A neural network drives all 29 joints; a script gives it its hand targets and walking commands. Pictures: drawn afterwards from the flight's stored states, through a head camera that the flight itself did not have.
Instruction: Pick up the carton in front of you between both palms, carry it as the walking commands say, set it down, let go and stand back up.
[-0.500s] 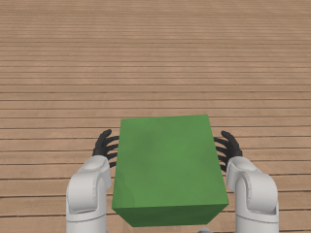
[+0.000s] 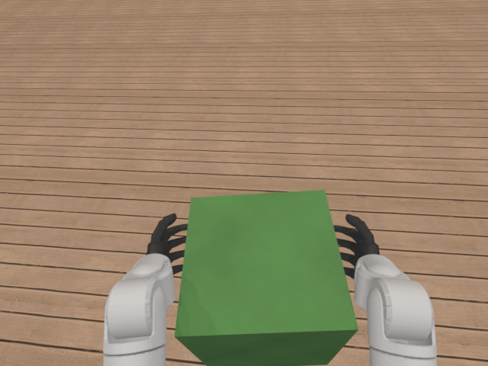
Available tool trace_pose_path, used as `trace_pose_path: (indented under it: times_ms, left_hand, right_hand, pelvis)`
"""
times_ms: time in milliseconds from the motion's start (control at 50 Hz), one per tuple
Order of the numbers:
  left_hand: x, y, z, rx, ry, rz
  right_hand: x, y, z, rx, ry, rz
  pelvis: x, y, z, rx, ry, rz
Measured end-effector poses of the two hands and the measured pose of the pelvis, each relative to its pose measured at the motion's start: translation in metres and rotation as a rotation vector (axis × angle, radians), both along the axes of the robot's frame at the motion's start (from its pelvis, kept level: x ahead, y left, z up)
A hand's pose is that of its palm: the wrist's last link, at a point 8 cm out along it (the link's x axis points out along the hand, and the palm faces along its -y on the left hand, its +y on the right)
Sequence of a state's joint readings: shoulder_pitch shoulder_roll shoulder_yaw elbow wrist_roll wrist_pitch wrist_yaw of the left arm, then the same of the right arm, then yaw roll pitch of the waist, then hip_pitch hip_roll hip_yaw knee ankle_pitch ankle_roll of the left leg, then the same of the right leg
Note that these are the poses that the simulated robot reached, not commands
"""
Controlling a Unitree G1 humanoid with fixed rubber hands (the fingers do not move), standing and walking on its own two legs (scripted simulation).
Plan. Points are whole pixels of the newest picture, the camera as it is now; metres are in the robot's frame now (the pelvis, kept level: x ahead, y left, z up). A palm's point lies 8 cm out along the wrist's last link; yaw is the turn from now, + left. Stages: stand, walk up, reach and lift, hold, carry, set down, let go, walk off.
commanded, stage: carry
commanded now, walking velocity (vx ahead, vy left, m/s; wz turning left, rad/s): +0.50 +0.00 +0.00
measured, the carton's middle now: (262, 286) +0.27 +0.00 -0.01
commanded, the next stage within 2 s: none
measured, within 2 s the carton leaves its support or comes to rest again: neither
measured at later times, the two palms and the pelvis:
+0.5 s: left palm (186, 129) +0.61 +0.17 +0.07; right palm (318, 129) +0.59 -0.12 +0.08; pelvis +0.33 +0.04 +0.00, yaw -3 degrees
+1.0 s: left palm (216, 61) +0.93 +0.13 +0.08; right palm (315, 61) +0.93 -0.16 +0.08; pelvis +0.66 -0.01 +0.00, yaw +0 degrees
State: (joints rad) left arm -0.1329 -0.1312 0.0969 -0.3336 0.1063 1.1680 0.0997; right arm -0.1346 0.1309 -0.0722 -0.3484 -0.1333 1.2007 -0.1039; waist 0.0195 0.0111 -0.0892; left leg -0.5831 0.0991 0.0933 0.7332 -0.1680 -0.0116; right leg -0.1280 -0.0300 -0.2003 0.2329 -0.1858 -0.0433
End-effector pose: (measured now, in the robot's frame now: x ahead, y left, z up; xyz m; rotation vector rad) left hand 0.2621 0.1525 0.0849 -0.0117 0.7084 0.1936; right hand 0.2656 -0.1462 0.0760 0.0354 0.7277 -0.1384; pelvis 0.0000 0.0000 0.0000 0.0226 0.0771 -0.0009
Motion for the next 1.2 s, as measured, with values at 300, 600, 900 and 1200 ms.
trace_pose_path:
  times_ms: [300,600,900,1200]
  left_hand:
    - [0.224,0.03,-0.033,-0.053,0.053,-0.057]
    - [0.416,0.01,-0.004,-0.037,-0.044,-0.053]
    - [0.598,-0.02,-0.015,0.006,0.065,0.011]
    - [0.83,0.01,-0.026,-0.054,-0.024,-0.048]
  right_hand:
    - [0.204,0.03,-0.02,-0.041,0.051,-0.072]
    - [0.4,0.01,0.006,-0.031,-0.046,-0.061]
    - [0.6,-0.019,-0.017,0.006,0.059,0.004]
    - [0.813,0.011,-0.011,-0.045,-0.034,-0.066]
  pelvis:
    - [0.207,0.045,-0.021,-0.021,-0.008,-0.057]
    - [0.404,0.022,-0.011,-0.036,-0.005,-0.038]
    - [0.593,-0.021,-0.002,0.007,-0.006,0.005]
    - [0.814,0.023,-0.033,-0.005,-0.026,-0.046]
